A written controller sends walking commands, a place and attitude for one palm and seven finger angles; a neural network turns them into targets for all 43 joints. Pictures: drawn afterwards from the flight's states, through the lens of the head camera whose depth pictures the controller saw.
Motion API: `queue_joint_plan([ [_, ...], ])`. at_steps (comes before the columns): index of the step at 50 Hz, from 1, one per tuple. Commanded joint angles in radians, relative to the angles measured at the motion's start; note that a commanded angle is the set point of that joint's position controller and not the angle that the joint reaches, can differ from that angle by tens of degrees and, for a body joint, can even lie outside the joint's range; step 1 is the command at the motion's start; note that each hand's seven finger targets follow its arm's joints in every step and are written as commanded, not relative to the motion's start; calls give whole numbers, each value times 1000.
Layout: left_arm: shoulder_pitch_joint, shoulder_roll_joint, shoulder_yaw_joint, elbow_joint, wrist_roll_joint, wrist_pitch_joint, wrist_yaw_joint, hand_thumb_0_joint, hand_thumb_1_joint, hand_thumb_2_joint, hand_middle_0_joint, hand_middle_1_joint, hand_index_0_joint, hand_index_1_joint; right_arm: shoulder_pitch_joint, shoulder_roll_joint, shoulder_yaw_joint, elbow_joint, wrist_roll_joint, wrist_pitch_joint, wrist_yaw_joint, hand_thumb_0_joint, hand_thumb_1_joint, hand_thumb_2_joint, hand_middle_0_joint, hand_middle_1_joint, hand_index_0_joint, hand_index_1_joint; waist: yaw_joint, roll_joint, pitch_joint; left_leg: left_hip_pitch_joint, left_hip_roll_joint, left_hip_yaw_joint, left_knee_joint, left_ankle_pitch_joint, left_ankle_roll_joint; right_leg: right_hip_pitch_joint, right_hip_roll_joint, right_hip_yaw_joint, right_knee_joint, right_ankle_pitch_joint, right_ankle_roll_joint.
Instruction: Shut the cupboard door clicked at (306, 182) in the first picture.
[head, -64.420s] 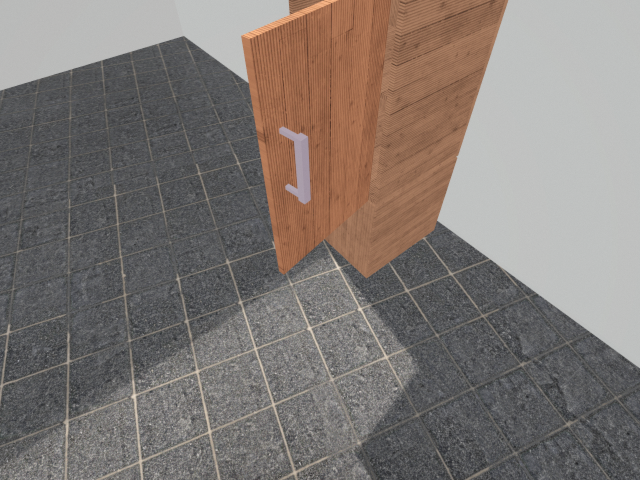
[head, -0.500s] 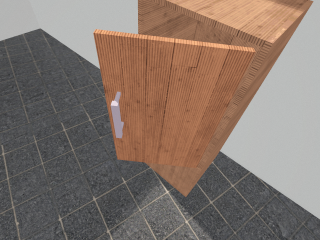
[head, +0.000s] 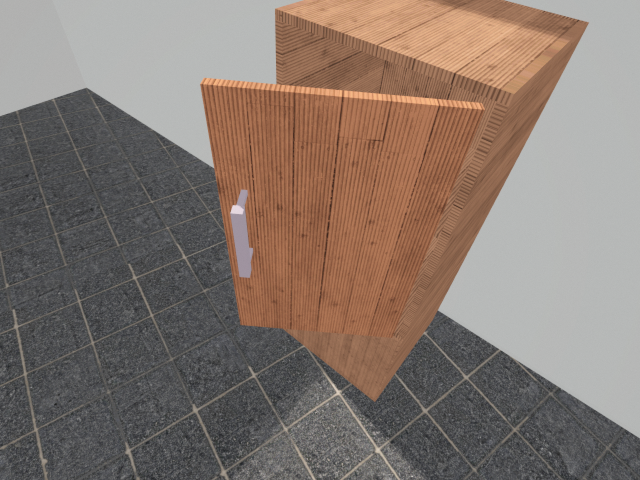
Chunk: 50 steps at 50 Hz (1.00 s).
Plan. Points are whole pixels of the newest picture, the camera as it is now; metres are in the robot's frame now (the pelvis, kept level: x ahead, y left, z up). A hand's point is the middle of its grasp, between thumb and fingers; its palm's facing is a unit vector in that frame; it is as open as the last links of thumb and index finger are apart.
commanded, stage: come to a stop and stand still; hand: left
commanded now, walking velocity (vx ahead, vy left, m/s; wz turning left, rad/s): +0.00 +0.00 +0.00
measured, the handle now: (244, 235) +0.48 +0.16 +0.00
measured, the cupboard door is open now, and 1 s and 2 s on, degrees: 36 36 36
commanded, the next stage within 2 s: look again from close up in 0.28 s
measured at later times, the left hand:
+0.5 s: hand out of the picture -0.05 +0.15 -0.18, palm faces +0.04 -0.98 -0.18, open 7.4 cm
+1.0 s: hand out of the picture +0.06 +0.19 -0.17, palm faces -0.01 -0.97 -0.26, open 7.4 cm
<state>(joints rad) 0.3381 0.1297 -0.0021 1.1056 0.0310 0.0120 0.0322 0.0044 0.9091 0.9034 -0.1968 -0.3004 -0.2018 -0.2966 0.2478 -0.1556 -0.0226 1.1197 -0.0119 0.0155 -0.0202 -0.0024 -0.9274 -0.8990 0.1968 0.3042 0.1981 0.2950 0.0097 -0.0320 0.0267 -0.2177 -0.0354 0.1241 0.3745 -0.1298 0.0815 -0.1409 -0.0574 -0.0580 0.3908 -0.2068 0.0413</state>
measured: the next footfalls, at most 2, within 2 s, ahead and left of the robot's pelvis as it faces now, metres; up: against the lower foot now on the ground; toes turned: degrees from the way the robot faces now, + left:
none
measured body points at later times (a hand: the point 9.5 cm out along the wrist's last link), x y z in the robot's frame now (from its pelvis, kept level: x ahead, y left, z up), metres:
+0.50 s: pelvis -0.01 -0.01 -0.01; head -0.01 -0.01 +0.44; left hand -0.05 +0.20 -0.17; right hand -0.01 -0.23 -0.17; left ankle +0.06 +0.06 -0.74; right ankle +0.00 -0.15 -0.74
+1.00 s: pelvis +0.00 -0.02 +0.00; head -0.01 -0.01 +0.45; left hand +0.06 +0.24 -0.15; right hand +0.06 -0.28 -0.14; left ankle +0.06 +0.06 -0.74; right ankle +0.00 -0.15 -0.74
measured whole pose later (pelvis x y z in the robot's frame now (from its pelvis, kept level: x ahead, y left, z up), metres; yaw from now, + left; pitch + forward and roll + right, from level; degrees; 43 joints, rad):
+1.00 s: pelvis +0.00 -0.02 +0.00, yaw +0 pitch -2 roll -1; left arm 0.25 0.25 0.00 0.97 0.03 -0.01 0.02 0.01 0.91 0.90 -0.20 -0.30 -0.20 -0.30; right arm 0.20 -0.24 -0.01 1.02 -0.01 -0.01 0.00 0.01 -0.91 -0.90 0.20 0.30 0.20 0.30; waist -0.01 0.00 0.02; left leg -0.26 0.00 0.11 0.45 -0.16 0.06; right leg -0.17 -0.02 -0.06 0.44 -0.23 0.01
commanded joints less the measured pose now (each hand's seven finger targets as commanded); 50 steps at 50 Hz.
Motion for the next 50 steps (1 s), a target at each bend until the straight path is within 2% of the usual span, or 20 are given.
queue_joint_plan([
  [1,110,70,19,-2,0,-4,9,0,900,900,-200,-300,-200,-300,34,-98,-24,-32,-1,-13,-3,0,-900,-900,200,300,200,300,7,75,80,-70,160,-227,-211,-388,-48,-65,-33,49,-44,-114,-32],
  [6,136,56,21,7,1,-2,10,0,900,900,-200,-300,-200,-300,61,-90,-28,-19,-1,-12,-5,0,-900,-900,200,300,200,300,9,62,84,-90,164,-231,-219,-411,-48,-68,-23,41,-25,-126,-35],
  [10,146,49,21,13,-1,-7,12,0,900,900,-200,-300,-200,-300,88,-74,-28,-7,0,-15,-7,0,-900,-900,200,300,200,300,6,37,59,-63,162,-222,-195,-362,-45,-72,-29,53,-32,-101,-41],
  [14,148,43,21,17,-2,-9,15,0,900,900,-200,-300,-200,-300,107,-60,-26,3,2,-13,-7,0,-900,-900,200,300,200,300,-1,6,90,-53,159,-215,-178,-347,-45,-122,-31,69,-49,-138,-45],
  [18,167,36,23,21,0,-10,16,0,900,900,-200,-300,-200,-300,115,-48,-28,4,0,-12,-8,0,-900,-900,200,300,200,300,-3,13,87,-60,152,-207,-169,-355,-47,-141,-29,77,-50,-168,-46],
  [19,51,237,7,-90,12,-42,8,0,900,900,-200,-300,-200,-300,43,-213,-29,-143,-14,-31,12,0,-900,-900,200,300,200,300,-41,37,166,-135,97,-185,-118,-223,-63,-133,0,11,35,-100,-74],
  [20,76,160,34,-91,10,-37,15,0,900,900,-200,-300,-200,-300,13,-181,-56,-146,-16,-57,0,0,-900,-900,200,300,200,300,-5,57,1,-108,167,-250,-85,-347,-46,-107,-19,48,81,-169,-75],
  [21,100,117,34,-71,14,-40,18,0,900,900,-200,-300,-200,-300,18,-160,-57,-135,-16,-57,-7,0,-900,-900,200,300,200,300,-12,89,-65,-115,170,-261,-90,-363,-37,-66,-12,40,89,-130,-79],
  [22,131,104,24,-72,7,-39,16,0,900,900,-200,-300,-200,-300,29,-144,-49,-146,-13,-50,-9,0,-900,-900,200,300,200,300,-7,123,-92,-107,166,-260,-83,-360,-30,-50,-9,30,92,-118,-79],
  [24,151,98,24,-83,7,-34,16,0,900,900,-200,-300,-200,-300,25,-124,-43,-158,-16,-35,-7,0,-900,-900,200,300,200,300,1,59,-25,-162,153,-236,-45,-363,-24,-85,-20,51,49,-174,-84],
  [25,137,118,32,-89,7,-35,16,0,900,900,-200,-300,-200,-300,26,-123,-46,-165,-14,-31,-4,0,-900,-900,200,300,200,300,-6,15,20,-165,132,-218,-14,-339,-30,-140,-41,85,11,-223,-91],
  [27,82,159,41,-120,4,-42,16,0,900,900,-200,-300,-200,-300,48,-138,-49,-169,-9,-29,0,0,-900,-900,200,300,200,300,-32,-38,62,-108,107,-184,58,-270,-36,-259,-79,153,-50,-304,-110],
  [28,51,174,44,-134,2,-47,16,0,900,900,-200,-300,-200,-300,60,-146,-50,-168,-8,-30,1,0,-900,-900,200,300,200,300,-45,-45,62,-69,105,-172,87,-230,-37,-295,-88,168,-64,-311,-117],
  [29,46,167,40,-145,4,-47,16,0,900,900,-200,-300,-200,-300,73,-124,-42,-164,-9,-28,4,0,-900,-900,200,300,200,300,-46,-67,67,-48,103,-156,100,-212,-37,-311,-94,173,-85,-316,-117],
  [31,11,190,44,-160,0,-48,14,0,900,900,-200,-300,-200,-300,71,-145,-42,-167,-7,-32,6,0,-900,-900,200,300,200,300,-52,-47,81,-20,105,-149,106,-174,-41,-335,-91,166,-77,-292,-116],
  [33,3,210,47,-174,-2,-50,11,0,900,900,-200,-300,-200,-300,43,-183,-42,-178,-7,-44,4,0,-900,-900,200,300,200,300,-37,37,80,-51,133,-189,26,-177,-31,-264,-55,133,-26,-191,-104],
  [34,24,201,43,-175,0,-49,11,0,900,900,-200,-300,-200,-300,26,-179,-36,-181,-6,-47,5,0,-900,-900,200,300,200,300,-18,50,83,-79,144,-197,1,-191,-25,-216,-45,120,-23,-146,-97],
  [37,15,224,43,-174,-3,-49,7,0,900,900,-200,-300,-200,-300,-18,-211,-35,-190,-6,-52,7,0,-900,-900,200,300,200,300,-6,76,63,-94,150,-205,-34,-192,-26,-146,-44,114,-13,-75,-92],
  [44,-28,239,37,-188,-7,-46,4,0,900,900,-200,-300,-200,-300,-42,-217,-24,-174,-3,-56,10,0,-900,-900,200,300,200,300,-4,37,-29,-6,154,-177,-26,-56,-33,-72,-57,101,-27,26,-82],
  [50,-59,247,30,-175,-9,-41,3,0,900,900,-200,-300,-200,-300,-64,-230,-21,-147,0,-51,14,0,-900,-900,200,300,200,300,-4,16,-26,6,159,-178,-49,-46,-39,-54,-64,101,-46,31,-72],
])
